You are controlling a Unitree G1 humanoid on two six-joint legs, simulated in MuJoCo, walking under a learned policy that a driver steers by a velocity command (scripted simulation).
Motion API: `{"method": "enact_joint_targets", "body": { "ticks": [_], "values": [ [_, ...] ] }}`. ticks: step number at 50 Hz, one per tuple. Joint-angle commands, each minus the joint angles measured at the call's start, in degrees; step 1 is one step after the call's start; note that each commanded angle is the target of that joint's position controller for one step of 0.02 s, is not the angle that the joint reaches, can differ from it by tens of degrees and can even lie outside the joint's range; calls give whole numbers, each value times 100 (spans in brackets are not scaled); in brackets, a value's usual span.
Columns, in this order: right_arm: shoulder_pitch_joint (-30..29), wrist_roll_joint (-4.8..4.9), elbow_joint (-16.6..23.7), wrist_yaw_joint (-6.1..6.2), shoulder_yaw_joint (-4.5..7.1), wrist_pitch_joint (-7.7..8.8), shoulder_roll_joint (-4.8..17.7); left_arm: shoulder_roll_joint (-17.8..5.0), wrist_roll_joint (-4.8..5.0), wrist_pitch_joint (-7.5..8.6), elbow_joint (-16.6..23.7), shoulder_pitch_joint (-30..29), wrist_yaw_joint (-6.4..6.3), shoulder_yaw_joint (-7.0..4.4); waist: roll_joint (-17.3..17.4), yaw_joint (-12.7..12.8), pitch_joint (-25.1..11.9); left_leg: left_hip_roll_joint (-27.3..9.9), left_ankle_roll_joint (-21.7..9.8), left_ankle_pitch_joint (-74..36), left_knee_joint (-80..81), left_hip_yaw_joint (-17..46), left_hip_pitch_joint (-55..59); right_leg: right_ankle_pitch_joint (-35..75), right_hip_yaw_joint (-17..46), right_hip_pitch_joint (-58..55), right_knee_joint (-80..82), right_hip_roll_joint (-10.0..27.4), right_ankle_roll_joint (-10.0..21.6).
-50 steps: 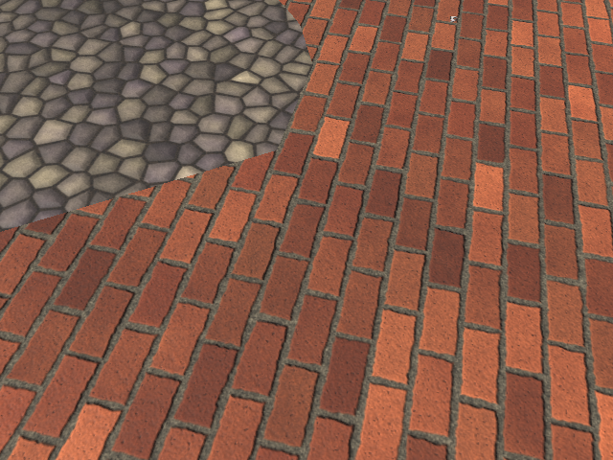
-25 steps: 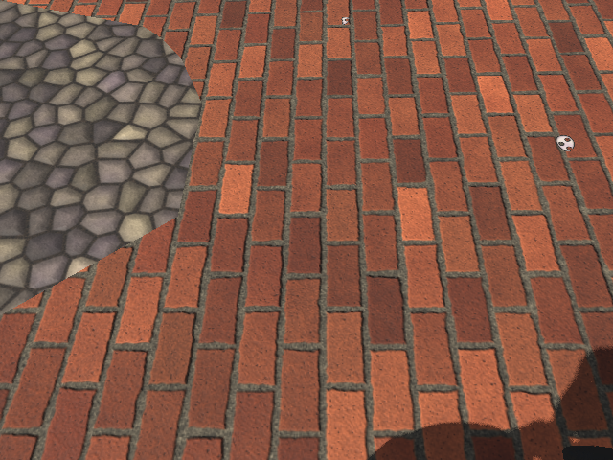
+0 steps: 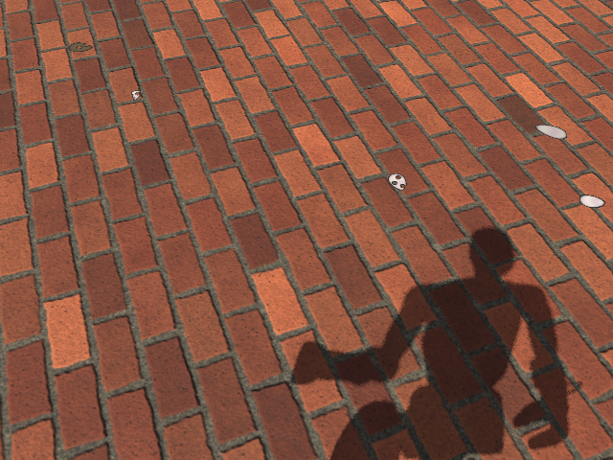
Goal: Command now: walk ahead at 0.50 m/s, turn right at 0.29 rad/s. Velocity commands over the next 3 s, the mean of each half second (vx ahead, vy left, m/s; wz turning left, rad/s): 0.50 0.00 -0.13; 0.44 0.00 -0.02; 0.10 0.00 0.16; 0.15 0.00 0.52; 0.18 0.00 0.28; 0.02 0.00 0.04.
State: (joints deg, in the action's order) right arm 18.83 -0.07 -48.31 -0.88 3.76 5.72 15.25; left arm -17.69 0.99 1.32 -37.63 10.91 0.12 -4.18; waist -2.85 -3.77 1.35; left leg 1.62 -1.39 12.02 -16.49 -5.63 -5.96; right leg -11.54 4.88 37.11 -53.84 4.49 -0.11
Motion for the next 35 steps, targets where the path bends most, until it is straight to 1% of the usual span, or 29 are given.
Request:
{"method": "enact_joint_targets", "body": {
  "ticks": [1, 2, 4, 5, 7, 8, 9, 10, 11, 12, 13, 14, 15, 16, 17, 18, 19, 20, 21, 23, 25, 26, 29, 31, 33, 34, 35],
  "values": [
    [-389, 73, 335, 23, 187, 63, 960, -41, -29, 156, 451, -391, 95, 65, 609, 104, 68, -1432, -965, -1553, 838, 826, 98, 874, -164, 90, 1024, 93, 10],
    [-284, 98, 275, 29, 186, 40, 996, -4, -27, 186, 491, -585, 130, 91, 600, 30, 100, -1391, -931, -1595, 826, 705, 112, 1054, -297, -49, 1323, 55, 22],
    [5, 137, 126, 31, 192, -14, 1080, 2, 0, 222, 602, -958, 182, 112, 613, -107, 177, -1466, -902, -1601, 789, 655, 296, 1142, -458, -169, 1724, -28, 66],
    [114, 153, 52, 29, 195, -49, 1115, -29, 17, 230, 662, -1099, 201, 108, 645, -128, 223, -1548, -885, -1693, 744, 669, 462, 1056, -486, -164, 1876, -63, 110],
    [225, 189, -68, 37, 205, -126, 1178, -130, 24, 240, 754, -1241, 235, 79, 743, -66, 251, -1707, -810, -2115, 550, 672, 818, 706, -535, -230, 2137, -147, 256],
    [202, 205, -102, 50, 215, -161, 1238, -212, 10, 244, 753, -1153, 243, 44, 815, 56, 179, -1740, -754, -2694, 331, 625, 931, 521, -603, -482, 2265, -240, 355],
    [143, 223, -124, 70, 224, -191, 1304, -344, -21, 244, 674, -821, 234, -27, 880, 308, -54, -1694, -668, -3608, -101, 505, 959, 461, -731, -1073, 2411, -400, 473],
    [71, 236, -138, 93, 198, -219, 1278, -536, -48, 235, 440, -76, 208, -149, 828, 745, -500, -1500, -526, -4307, -951, 259, 755, 719, -876, -2186, 2662, -574, 643],
    [50, 162, -83, 122, 120, -206, 1120, -838, -65, 202, 175, 841, 139, -292, 702, 1150, -1090, -1255, -313, -3709, -2142, 76, -98, 894, -536, -3725, 2489, -294, 838],
    [418, 11, 173, 84, -91, -116, 534, -1449, -173, 163, 78, 1515, 62, -409, -537, 1102, -1969, -507, 71, -1050, -4432, -60, -2367, 346, 1919, -5968, 2534, 1269, 1634],
    [470, 40, 82, 46, -123, 12, 548, -1250, -82, 164, 66, 1560, 72, -335, -984, 1058, -2556, -49, 115, 2123, -5531, 828, -3231, -94, 3748, -6205, 3396, 1877, 2075],
    [38, 223, 210, -1, 26, 72, 1014, -901, -61, 187, 60, 1217, 94, -204, -622, 1047, -1702, -417, 45, 1926, -5908, 1054, -3808, -356, 3012, -5598, 3509, 1645, 1803],
    [-340, 266, 313, -10, 14, 101, 998, -714, -46, 206, 69, 875, 99, -142, -417, 914, -1025, -672, -11, 1428, -5697, 899, -3861, -90, 2154, -4766, 3614, 1362, 1599],
    [-467, 172, 316, 16, 15, 98, 913, -582, -65, 227, 56, 567, 120, -97, -114, 715, -633, -844, 15, 1021, -5312, 830, -3690, 352, 1640, -4045, 3781, 1116, 1491],
    [-421, 93, 278, 35, 37, 34, 868, -423, -112, 260, 69, 338, 139, -53, -113, 515, -420, -995, 43, 692, -5034, 873, -3347, 557, 1328, -3438, 4043, 941, 1418],
    [-263, 97, 236, 27, 21, -36, 773, -428, -139, 294, 61, 207, 145, -60, -294, 352, -379, -1046, 102, 526, -4913, 907, -2989, 695, 1203, -3016, 4243, 908, 1469],
    [-171, 91, 187, 30, -1, -99, 661, -407, -117, 342, 24, 153, 147, -64, -259, 270, -339, -1060, 165, 445, -4773, 890, -2851, 895, 1020, -2802, 4388, 867, 1510],
    [-225, 58, 175, 38, -5, -143, 628, -361, -88, 396, -42, 222, 152, -56, -174, 264, -238, -1053, 188, 312, -4619, 858, -2851, 1359, 713, -2693, 4438, 750, 1468],
    [-331, 48, 243, 54, -21, -173, 546, -529, -97, 417, -106, 207, 129, -96, -233, 186, -202, -1040, 253, 40, -4343, 838, -2987, 1296, 612, -2655, 4540, 781, 1499],
    [-794, 6, 369, 57, -39, -177, 542, -585, -97, 431, -231, 367, 81, -118, -36, 325, -38, -1057, 321, -629, -3628, 865, -3194, 1353, 391, -2677, 4653, 736, 1455],
    [-1176, 6, 451, 9, -79, -147, 457, -609, -72, 409, -329, 515, 44, -118, 29, 458, 71, -937, 309, -1254, -2811, 783, -3114, 1353, 88, -2726, 4682, 585, 1310],
    [-1380, 26, 504, -15, -113, -124, 386, -717, -70, 398, -386, 584, 25, -142, -43, 523, 103, -873, 295, -1540, -2428, 736, -2990, 1208, 22, -2709, 4703, 589, 1264],
    [-1909, 76, 651, -92, -134, -86, 432, -814, -11, 365, -617, 939, 0, -169, -2, 732, 228, -714, 241, -1828, -1809, 670, -2867, 973, -22, -3003, 4661, 703, 1202],
    [-2114, 86, 763, -147, -127, -66, 496, -844, 19, 315, -759, 1079, -17, -185, -15, 757, 291, -674, 122, -1643, -1518, 736, -2975, 1034, 33, -3430, 4484, 885, 1137],
    [-2121, 78, 814, -195, -103, -40, 589, -886, 34, 255, -858, 1108, -45, -209, -56, 680, 256, -617, -31, -1239, -1325, 730, -2909, 1351, 95, -3811, 4232, 1038, 1041],
    [-1999, 75, 793, -204, -81, -30, 646, -913, 33, 221, -892, 1088, -58, -219, -111, 597, 178, -553, -104, -1010, -1271, 665, -2703, 1709, 99, -3946, 4051, 1064, 983],
    [-1696, 68, 721, -198, -30, -18, 747, -947, 31, 187, -901, 1008, -70, -224, -170, 407, -13, -402, -205, -835, -1186, 506, -2217, 2513, 23, -4012, 3666, 991, 899]
  ]
}}
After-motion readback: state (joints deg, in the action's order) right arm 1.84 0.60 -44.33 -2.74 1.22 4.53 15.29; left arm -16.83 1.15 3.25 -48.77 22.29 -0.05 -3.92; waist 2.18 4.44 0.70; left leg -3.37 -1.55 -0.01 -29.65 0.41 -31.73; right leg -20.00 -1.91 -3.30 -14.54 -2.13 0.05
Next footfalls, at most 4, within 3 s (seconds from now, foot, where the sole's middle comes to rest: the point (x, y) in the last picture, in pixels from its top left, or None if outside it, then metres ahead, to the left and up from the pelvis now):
0.22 right None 0.29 -0.15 -0.78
0.74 left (257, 410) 0.60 0.08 -0.78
1.18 right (350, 338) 0.76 -0.14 -0.78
1.76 right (350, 344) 0.75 -0.14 -0.78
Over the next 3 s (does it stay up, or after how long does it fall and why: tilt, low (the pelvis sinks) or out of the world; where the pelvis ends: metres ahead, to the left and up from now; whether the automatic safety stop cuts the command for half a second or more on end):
stays up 0.81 0.10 -0.01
